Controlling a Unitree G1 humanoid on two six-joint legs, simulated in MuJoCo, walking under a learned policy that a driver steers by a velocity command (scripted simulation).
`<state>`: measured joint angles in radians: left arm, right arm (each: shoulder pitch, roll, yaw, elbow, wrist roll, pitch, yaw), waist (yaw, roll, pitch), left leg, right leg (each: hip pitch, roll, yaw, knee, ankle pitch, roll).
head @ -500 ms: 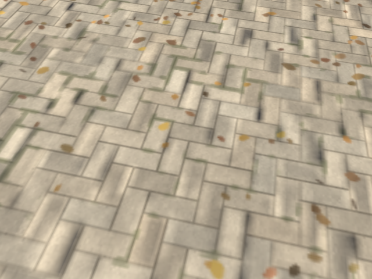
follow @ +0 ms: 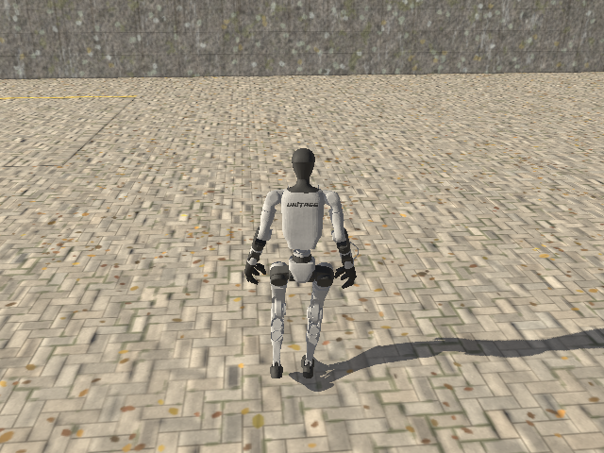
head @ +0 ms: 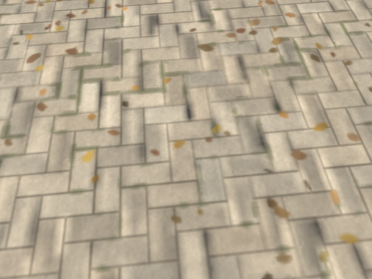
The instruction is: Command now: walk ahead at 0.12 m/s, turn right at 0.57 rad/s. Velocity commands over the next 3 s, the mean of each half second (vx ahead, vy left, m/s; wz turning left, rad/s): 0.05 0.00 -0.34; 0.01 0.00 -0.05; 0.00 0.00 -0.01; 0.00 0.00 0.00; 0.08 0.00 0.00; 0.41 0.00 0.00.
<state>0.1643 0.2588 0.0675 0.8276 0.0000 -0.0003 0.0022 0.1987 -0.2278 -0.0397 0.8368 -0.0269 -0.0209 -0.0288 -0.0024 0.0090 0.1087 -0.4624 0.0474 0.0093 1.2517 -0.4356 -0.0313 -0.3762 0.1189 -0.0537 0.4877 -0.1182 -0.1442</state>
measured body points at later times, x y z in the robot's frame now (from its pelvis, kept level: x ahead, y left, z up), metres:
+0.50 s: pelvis +0.05 +0.05 +0.01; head +0.07 +0.07 +0.46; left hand +0.18 +0.29 -0.13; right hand +0.11 -0.22 -0.10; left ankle +0.06 +0.15 -0.73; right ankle +0.07 -0.04 -0.72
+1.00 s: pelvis +0.04 +0.05 +0.02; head +0.04 +0.05 +0.47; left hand +0.11 +0.30 -0.13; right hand +0.05 -0.21 -0.13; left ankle +0.06 +0.16 -0.73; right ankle +0.02 -0.06 -0.73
